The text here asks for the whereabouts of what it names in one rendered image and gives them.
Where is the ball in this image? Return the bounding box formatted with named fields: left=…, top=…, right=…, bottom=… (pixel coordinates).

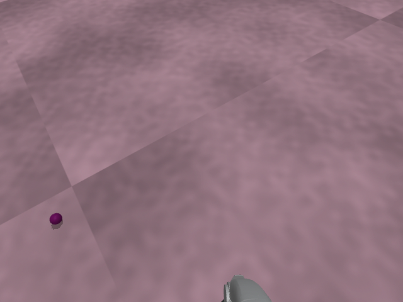
left=50, top=213, right=62, bottom=225

